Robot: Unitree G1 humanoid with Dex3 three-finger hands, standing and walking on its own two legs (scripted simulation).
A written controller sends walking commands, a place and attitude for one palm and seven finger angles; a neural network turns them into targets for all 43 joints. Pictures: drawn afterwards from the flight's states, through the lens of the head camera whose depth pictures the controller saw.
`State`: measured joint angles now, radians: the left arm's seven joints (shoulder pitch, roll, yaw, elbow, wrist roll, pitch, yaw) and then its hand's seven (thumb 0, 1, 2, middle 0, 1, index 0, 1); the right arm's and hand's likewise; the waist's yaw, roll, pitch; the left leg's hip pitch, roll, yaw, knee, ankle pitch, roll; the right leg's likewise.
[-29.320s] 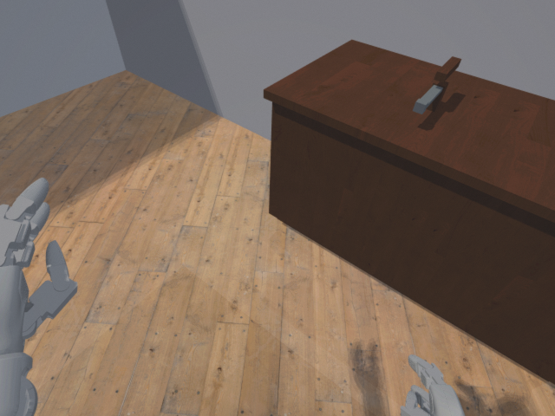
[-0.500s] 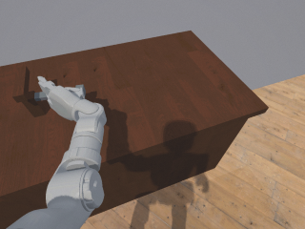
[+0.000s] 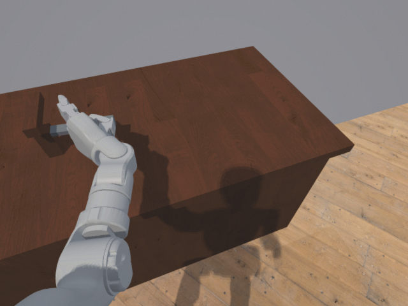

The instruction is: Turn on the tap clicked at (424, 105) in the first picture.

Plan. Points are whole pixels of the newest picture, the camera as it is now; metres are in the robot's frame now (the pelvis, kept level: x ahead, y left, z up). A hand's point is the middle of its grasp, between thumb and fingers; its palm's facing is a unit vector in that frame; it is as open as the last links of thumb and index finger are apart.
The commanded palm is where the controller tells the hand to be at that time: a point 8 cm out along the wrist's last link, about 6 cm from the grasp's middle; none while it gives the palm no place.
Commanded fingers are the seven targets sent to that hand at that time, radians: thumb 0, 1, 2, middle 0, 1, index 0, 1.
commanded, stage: draw the hand back beside the body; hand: left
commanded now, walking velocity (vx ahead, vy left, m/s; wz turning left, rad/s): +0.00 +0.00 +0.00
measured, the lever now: (109, 123) +0.54 +0.24 +0.04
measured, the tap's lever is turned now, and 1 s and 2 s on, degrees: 81 81 81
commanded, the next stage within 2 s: step back with the hand held close in 1.40 s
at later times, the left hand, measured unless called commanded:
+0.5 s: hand (76, 167) +0.32 +0.21 +0.15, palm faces +0.24 -0.95 -0.22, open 7.7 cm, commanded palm +0.28 +0.26 +0.16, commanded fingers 0.00 0.90 0.90 -0.18 -0.24 -0.18 -0.24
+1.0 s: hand (19, 206) +0.24 +0.25 +0.17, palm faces +0.35 -0.89 -0.30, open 7.5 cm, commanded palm +0.19 +0.30 +0.19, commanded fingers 0.00 0.90 0.90 -0.20 -0.30 -0.20 -0.30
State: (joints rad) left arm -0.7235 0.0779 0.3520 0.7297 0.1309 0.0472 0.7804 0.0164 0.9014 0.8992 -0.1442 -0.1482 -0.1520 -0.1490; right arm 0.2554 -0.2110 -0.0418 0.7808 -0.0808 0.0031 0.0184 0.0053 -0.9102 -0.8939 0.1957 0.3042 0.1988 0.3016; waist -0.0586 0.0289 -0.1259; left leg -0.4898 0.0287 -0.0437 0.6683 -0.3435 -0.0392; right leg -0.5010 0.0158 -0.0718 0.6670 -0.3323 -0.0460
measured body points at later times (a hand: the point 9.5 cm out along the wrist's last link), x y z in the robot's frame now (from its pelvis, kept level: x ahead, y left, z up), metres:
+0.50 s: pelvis -0.01 +0.02 +0.02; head -0.02 +0.00 +0.47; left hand +0.30 +0.26 +0.16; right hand +0.16 -0.22 -0.07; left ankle -0.01 +0.15 -0.72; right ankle +0.00 -0.09 -0.72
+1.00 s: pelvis +0.01 +0.03 +0.03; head -0.01 +0.01 +0.48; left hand +0.21 +0.30 +0.19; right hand +0.19 -0.19 -0.06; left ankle -0.01 +0.15 -0.72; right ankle +0.00 -0.09 -0.72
